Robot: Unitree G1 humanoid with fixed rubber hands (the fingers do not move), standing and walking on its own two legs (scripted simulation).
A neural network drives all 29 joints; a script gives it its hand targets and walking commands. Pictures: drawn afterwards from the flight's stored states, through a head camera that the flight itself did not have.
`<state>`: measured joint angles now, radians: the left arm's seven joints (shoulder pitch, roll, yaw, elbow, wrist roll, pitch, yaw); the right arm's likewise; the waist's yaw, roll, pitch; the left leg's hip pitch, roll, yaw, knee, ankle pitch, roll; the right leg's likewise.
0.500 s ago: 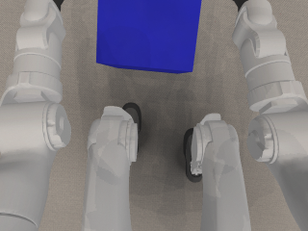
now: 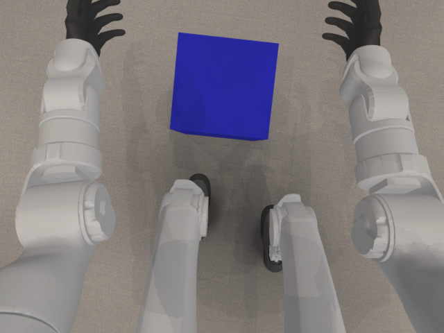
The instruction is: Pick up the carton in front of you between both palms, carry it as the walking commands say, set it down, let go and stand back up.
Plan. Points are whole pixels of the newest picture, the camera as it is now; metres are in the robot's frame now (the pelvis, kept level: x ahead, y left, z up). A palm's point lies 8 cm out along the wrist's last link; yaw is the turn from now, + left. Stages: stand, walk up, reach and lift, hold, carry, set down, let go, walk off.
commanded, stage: set down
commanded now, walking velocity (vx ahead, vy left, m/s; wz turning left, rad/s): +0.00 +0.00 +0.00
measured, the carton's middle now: (223, 97) +0.49 +0.08 -0.41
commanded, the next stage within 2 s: let go in 0.28 s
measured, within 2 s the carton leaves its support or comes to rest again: neither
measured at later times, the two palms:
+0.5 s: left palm (17, 28) +0.46 +0.28 +0.02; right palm (439, 36) +0.50 -0.13 +0.03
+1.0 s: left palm out of the picture +0.29 +0.25 +0.14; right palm out of the picture +0.34 -0.21 +0.14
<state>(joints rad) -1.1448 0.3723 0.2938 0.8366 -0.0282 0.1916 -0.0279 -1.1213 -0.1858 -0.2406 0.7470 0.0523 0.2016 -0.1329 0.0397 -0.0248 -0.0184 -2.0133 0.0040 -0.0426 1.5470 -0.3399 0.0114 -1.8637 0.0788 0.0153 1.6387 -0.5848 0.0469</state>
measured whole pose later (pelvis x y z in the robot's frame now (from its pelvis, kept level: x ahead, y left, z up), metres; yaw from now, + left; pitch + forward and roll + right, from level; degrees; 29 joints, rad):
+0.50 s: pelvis +0.04 +0.01 +0.13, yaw +2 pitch +42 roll -3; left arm -0.83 0.28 0.30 0.74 0.11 0.14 -0.07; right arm -0.80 -0.13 -0.24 0.68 -0.07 0.15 -0.05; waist 0.02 -0.02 -0.06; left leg -1.50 0.00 -0.02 1.00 -0.23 0.02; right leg -1.37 0.05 0.05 1.07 -0.43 0.04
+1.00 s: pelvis +0.10 +0.00 +0.23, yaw +4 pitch +15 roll +0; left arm 0.04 0.21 0.10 0.49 0.01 0.00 -0.06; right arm 0.02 -0.17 -0.09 0.51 -0.02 -0.01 0.04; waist 0.00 -0.02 0.01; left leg -0.64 -0.01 -0.01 0.57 -0.19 0.01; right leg -0.51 0.02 0.07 0.60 -0.35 0.01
